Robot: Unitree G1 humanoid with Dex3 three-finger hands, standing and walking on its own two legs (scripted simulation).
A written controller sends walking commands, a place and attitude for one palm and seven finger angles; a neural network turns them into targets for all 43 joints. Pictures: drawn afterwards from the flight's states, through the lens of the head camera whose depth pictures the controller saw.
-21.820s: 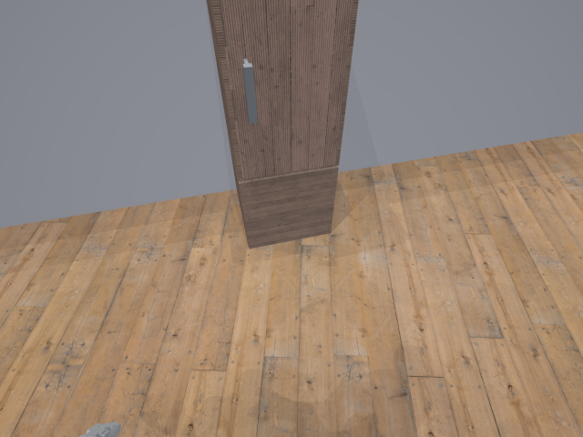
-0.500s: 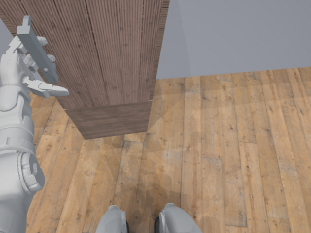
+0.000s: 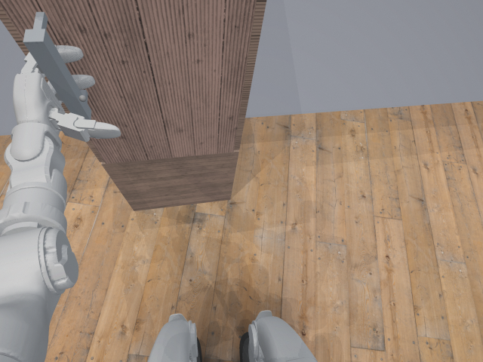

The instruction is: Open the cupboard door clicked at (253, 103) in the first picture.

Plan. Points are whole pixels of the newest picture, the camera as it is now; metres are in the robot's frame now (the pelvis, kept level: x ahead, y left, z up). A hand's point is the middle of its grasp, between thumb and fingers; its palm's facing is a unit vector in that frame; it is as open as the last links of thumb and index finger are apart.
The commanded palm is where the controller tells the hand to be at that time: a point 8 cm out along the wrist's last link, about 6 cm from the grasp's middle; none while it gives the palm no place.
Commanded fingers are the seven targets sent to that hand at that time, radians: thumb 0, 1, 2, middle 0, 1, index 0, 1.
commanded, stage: slide the fingers in behind the handle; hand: left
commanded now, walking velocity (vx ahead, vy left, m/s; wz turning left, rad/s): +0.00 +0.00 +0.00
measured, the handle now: (64, 72) +0.56 +0.24 +0.07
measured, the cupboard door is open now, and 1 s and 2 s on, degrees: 0 1 42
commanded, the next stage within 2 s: close the thumb around the handle in 0.32 s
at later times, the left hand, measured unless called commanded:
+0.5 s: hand (82, 98) +0.52 +0.21 +0.07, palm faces +0.09 -1.00 -0.01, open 13.7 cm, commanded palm +0.50 +0.24 +0.07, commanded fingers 0.00 -0.22 0.42 -0.32 -1.23 -0.32 -1.23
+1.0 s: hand (82, 101) +0.51 +0.21 +0.07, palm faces +0.10 -0.99 -0.01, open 6.2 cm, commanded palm +0.49 +0.24 +0.07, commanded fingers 0.00 0.90 0.90 -0.40 -1.35 -0.40 -1.35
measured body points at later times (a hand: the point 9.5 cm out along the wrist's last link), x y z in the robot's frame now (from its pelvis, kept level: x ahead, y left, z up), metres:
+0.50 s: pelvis +0.00 +0.01 +0.00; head +0.14 +0.04 +0.43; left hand +0.51 +0.26 +0.07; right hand -0.01 -0.25 -0.11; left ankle +0.01 +0.10 -0.66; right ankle +0.00 -0.10 -0.66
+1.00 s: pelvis +0.01 +0.01 +0.00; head +0.14 +0.03 +0.43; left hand +0.50 +0.26 +0.07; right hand +0.00 -0.25 -0.11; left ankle +0.01 +0.10 -0.66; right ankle +0.00 -0.10 -0.66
